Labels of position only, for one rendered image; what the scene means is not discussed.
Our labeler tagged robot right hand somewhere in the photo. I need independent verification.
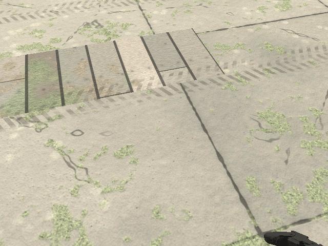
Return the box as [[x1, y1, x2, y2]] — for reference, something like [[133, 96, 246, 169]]
[[264, 231, 323, 246]]

